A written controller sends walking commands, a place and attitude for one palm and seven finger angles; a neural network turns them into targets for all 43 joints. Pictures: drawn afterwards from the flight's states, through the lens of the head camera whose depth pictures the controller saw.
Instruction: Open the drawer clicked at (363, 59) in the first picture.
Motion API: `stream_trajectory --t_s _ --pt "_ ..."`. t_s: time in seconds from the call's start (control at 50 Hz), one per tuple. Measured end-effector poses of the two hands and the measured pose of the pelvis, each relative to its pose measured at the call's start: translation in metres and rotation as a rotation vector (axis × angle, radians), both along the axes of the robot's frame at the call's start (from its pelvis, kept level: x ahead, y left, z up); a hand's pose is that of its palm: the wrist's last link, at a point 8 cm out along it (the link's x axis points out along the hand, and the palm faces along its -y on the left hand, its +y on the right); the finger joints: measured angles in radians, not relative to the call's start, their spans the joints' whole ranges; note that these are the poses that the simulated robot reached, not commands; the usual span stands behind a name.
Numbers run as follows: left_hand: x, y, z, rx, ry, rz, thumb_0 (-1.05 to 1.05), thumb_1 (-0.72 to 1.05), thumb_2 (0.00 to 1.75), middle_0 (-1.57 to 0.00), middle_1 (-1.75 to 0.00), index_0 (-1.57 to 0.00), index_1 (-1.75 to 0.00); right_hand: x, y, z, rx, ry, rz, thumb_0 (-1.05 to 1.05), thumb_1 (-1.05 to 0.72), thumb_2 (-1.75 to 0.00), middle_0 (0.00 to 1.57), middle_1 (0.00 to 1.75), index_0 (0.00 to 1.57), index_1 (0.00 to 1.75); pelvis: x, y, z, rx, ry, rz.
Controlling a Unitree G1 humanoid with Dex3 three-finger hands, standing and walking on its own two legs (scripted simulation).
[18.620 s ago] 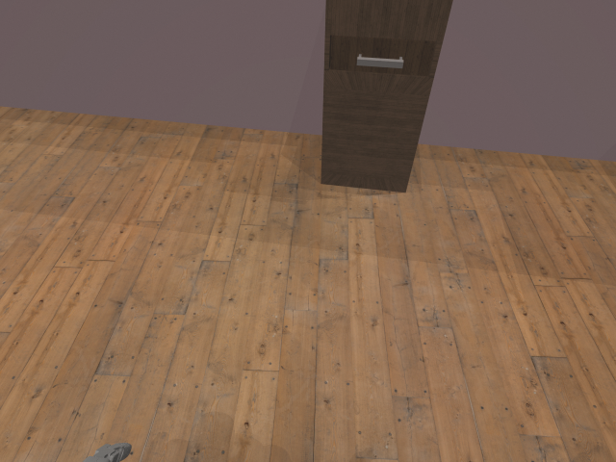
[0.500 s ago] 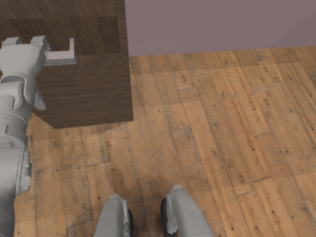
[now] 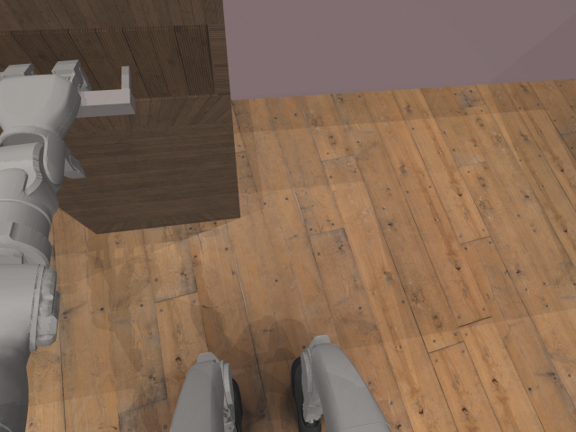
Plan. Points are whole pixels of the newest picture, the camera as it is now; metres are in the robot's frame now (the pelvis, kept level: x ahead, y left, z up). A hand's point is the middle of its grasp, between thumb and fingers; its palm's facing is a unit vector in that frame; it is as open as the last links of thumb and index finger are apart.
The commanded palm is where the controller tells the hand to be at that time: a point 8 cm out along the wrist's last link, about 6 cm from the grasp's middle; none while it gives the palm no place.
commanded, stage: close the thumb around the handle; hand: left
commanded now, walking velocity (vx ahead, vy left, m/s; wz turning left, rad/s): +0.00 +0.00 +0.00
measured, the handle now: (64, 91) +0.58 +0.25 +0.01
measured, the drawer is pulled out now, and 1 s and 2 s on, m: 0.00 0.02 0.06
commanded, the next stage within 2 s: pull the drawer open in 0.44 s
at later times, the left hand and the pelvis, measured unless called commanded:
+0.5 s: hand (59, 130) +0.54 +0.26 -0.01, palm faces -0.09 -0.01 -1.00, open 5.4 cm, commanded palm +0.53 +0.25 +0.03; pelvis +0.00 +0.00 +0.00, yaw +0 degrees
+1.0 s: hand (59, 143) +0.52 +0.26 -0.01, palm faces -0.08 -0.05 -1.00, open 5.5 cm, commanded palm +0.48 +0.25 +0.03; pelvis +0.03 +0.01 +0.02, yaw -2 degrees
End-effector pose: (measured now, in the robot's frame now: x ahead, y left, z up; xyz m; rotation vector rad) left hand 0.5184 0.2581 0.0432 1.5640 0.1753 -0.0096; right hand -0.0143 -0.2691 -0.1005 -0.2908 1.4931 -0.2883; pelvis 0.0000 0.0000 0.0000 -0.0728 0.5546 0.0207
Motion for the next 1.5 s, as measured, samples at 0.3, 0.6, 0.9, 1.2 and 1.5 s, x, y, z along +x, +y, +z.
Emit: stream_trajectory --t_s 0.3,0.6,0.9,1.2,1.5 --pt "0.000 0.002 -0.002 0.000 -0.054 -0.012 0.00 0.58 0.76 -0.40 -1.31 -0.40 -1.32 0.009 0.002 -0.008 0.017 0.008 0.013 0.00 -0.90 -0.90 0.20 0.30 0.21 0.30 0.002 0.003 -0.004 0.001 0.008 -0.004" --pt "0.002 0.003 -0.001 -0.003 -0.027 0.000 0.00 0.74 0.82 -0.40 -1.34 -0.42 -1.35 0.010 0.002 -0.006 0.003 -0.009 0.010 0.00 -0.90 -0.90 0.20 0.30 0.21 0.30 0.001 0.003 -0.003 0.002 0.005 -0.006" --pt "-0.011 0.004 -0.001 -0.024 -0.030 -0.027 0.01 0.74 0.78 -0.39 -1.34 -0.42 -1.35 0.020 0.011 0.004 0.038 0.015 -0.024 0.01 -0.90 -0.90 0.20 0.30 0.21 0.30 0.021 0.010 0.013 0.010 -0.016 -0.033" --pt "-0.036 0.003 -0.001 -0.043 -0.063 -0.042 0.02 0.73 0.79 -0.40 -1.35 -0.42 -1.35 0.095 0.015 0.014 0.058 -0.079 0.029 0.00 -0.90 -0.90 0.20 0.30 0.21 0.30 0.051 0.017 0.031 0.012 -0.049 -0.038" --pt "-0.058 0.002 -0.001 -0.045 -0.046 -0.029 0.02 0.73 0.78 -0.38 -1.35 -0.42 -1.35 0.128 0.019 0.025 0.065 -0.147 0.033 0.00 -0.90 -0.90 0.20 0.30 0.21 0.30 0.064 0.020 0.043 0.017 -0.078 -0.054"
